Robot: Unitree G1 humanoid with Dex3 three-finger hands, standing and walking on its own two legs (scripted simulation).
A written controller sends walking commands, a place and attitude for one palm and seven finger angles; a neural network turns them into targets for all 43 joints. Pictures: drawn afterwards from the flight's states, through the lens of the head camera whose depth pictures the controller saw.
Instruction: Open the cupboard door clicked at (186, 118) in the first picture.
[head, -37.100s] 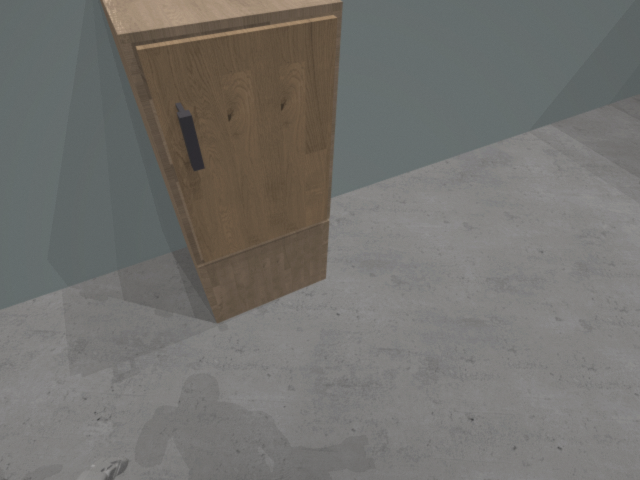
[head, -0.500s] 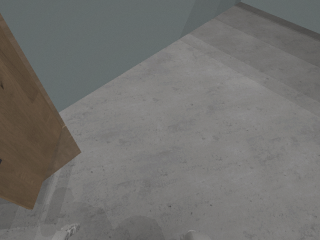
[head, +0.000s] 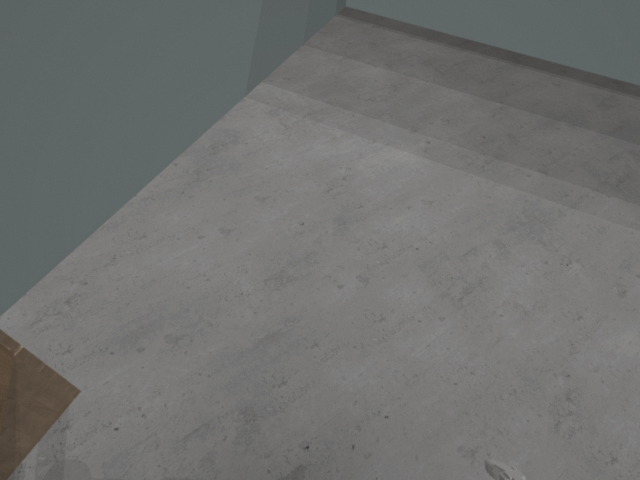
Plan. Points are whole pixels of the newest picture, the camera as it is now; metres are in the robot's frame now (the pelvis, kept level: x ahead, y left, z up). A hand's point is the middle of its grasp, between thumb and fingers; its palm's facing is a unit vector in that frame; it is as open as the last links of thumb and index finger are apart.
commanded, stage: walk to a spot facing it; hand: left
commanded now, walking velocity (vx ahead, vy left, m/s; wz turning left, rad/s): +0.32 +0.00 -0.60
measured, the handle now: out of the picture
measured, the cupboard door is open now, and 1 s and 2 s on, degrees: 42 42 42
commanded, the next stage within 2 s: turn to face it in 1.22 s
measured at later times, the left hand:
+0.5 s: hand (299, 319) +0.39 +0.06 -0.15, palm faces -0.31 -0.93 -0.21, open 7.4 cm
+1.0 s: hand (291, 309) +0.42 +0.08 -0.18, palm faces -0.30 -0.94 -0.16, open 7.4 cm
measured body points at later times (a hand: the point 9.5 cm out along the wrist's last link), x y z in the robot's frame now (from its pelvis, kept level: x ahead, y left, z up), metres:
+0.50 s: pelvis +0.18 -0.08 -0.01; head +0.23 -0.09 +0.44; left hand +0.41 +0.11 -0.14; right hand +0.02 -0.27 -0.16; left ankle +0.09 +0.10 -0.64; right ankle +0.22 -0.16 -0.73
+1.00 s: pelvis +0.41 -0.11 +0.00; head +0.44 -0.10 +0.45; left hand +0.44 +0.13 -0.16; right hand +0.46 -0.38 -0.12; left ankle +0.51 -0.04 -0.73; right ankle +0.26 -0.16 -0.65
